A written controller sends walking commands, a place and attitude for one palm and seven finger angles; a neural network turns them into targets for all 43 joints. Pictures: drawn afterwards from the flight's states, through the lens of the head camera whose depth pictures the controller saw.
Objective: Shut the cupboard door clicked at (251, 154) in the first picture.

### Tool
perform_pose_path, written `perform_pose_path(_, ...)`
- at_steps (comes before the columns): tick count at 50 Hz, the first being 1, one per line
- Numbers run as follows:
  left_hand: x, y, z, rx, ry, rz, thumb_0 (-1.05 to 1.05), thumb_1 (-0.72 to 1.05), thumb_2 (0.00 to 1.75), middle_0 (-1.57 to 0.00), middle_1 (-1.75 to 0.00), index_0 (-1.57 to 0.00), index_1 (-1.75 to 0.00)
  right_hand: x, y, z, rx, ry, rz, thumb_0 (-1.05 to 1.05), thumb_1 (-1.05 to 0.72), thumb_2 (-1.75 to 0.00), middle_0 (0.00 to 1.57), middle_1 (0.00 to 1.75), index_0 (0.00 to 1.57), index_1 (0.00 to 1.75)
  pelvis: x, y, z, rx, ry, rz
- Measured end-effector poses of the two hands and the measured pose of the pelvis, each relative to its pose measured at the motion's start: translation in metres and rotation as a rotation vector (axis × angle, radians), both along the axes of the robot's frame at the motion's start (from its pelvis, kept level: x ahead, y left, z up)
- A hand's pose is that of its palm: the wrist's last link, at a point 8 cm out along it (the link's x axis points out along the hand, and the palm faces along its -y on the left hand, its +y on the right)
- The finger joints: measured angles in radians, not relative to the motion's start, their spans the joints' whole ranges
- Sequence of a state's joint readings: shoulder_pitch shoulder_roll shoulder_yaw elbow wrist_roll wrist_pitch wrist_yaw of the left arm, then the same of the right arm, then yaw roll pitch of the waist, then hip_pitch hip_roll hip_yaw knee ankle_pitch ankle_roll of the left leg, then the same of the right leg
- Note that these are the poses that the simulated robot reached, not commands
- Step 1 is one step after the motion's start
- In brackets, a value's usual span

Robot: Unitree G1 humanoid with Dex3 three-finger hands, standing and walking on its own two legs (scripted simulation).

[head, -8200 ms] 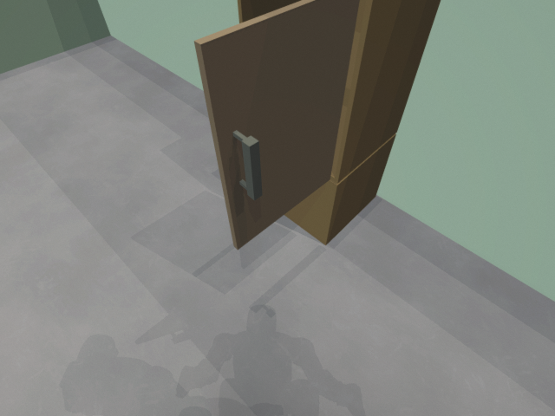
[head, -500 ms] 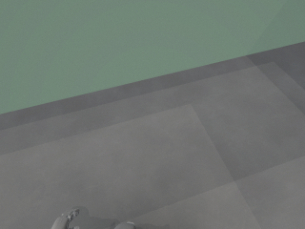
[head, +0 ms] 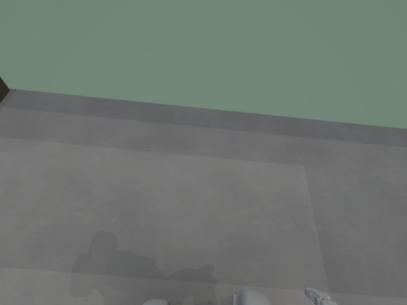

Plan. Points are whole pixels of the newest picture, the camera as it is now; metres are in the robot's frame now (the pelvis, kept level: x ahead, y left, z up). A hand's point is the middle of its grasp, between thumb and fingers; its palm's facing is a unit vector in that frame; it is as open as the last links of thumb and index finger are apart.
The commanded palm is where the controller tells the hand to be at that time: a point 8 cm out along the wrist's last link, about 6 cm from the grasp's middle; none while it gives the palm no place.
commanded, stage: walk to a spot facing it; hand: left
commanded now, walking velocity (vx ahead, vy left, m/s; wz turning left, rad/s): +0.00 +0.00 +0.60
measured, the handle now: out of the picture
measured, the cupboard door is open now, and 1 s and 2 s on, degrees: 87 87 87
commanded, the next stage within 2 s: none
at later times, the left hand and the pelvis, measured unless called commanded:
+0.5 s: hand out of the picture +0.04 +0.14 -0.15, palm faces +0.33 -0.92 -0.22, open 7.4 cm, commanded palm none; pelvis +0.07 -0.05 +0.01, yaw +20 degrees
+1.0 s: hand (78, 273) +0.18 +0.28 -0.16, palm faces +0.54 -0.83 -0.16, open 7.4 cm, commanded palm none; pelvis +0.21 +0.08 +0.01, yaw +32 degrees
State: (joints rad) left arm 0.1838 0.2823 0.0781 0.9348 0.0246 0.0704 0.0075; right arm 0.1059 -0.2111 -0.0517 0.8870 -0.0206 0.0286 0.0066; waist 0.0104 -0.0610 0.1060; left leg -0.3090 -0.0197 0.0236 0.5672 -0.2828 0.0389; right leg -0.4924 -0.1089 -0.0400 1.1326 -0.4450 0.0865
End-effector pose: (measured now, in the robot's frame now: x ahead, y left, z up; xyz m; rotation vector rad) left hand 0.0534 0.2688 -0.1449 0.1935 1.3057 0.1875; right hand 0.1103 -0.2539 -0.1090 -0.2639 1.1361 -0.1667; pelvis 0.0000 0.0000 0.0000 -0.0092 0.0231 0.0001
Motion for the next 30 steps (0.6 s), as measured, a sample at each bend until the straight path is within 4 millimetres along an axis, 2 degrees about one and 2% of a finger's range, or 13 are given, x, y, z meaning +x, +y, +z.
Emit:
perform_pose_path(7, 0.022, -0.006, 0.02, 0.018, -0.1, 0.036, 0.0, 0.91, 0.89, -0.2, -0.3, -0.19, -0.3, -0.008, -0.004, -0.003, 0.023, 0.074, 0.035, 0.0, -0.9, -0.9, 0.2, 0.3, 0.21, 0.3, 0.005, -0.012, 0.008, -0.012, 0.007, 0.072)
perform_pose_path(13, 0.038, -0.033, 0.027, 0.035, -0.175, 0.055, 0.0, 0.91, 0.89, -0.2, -0.3, -0.19, -0.3, -0.01, -0.029, -0.024, 0.054, 0.137, 0.05, 0.01, -0.9, -0.9, 0.2, 0.3, 0.21, 0.3, 0.016, -0.038, 0.0, 0.002, 0.013, 0.146)
perform_pose_path(16, 0.03, -0.047, 0.028, 0.047, -0.193, 0.096, 0.0, 0.91, 0.89, -0.2, -0.3, -0.19, -0.3, 0.001, -0.041, -0.035, 0.058, 0.169, 0.079, 0.01, -0.9, -0.9, 0.2, 0.3, 0.21, 0.3, 0.025, -0.048, -0.005, 0.011, 0.004, 0.197)
perform_pose_path(20, 0.004, -0.067, 0.032, 0.023, -0.135, 0.186, 0.0, 0.91, 0.89, -0.2, -0.3, -0.2, -0.3, 0.033, -0.043, -0.026, 0.064, 0.186, 0.144, 0.01, -0.9, -0.9, 0.2, 0.3, 0.2, 0.3, 0.042, -0.051, 0.007, 0.023, -0.001, 0.265)
perform_pose_path(23, -0.02, -0.08, 0.031, -0.005, -0.07, 0.255, 0.0, 0.91, 0.89, -0.2, -0.3, -0.2, -0.3, 0.067, -0.034, -0.019, 0.067, 0.175, 0.204, 0.01, -0.9, -0.9, 0.2, 0.3, 0.2, 0.3, 0.057, -0.05, 0.012, 0.037, 0.005, 0.315)
perform_pose_path(27, -0.056, -0.094, 0.025, -0.041, 0.031, 0.365, 0.0, 0.91, 0.89, -0.2, -0.3, -0.2, -0.3, 0.124, -0.004, -0.016, 0.068, 0.148, 0.318, 0.01, -0.91, -0.9, 0.2, 0.3, 0.2, 0.3, 0.076, -0.042, 0.012, 0.041, 0.009, 0.38)
perform_pose_path(30, -0.085, -0.101, 0.019, -0.072, 0.118, 0.452, 0.0, 0.91, 0.89, -0.2, -0.3, -0.2, -0.3, 0.174, 0.033, -0.016, 0.071, 0.107, 0.419, 0.01, -0.91, -0.9, 0.2, 0.3, 0.2, 0.3, 0.09, -0.029, 0.008, 0.036, 0.008, 0.424)
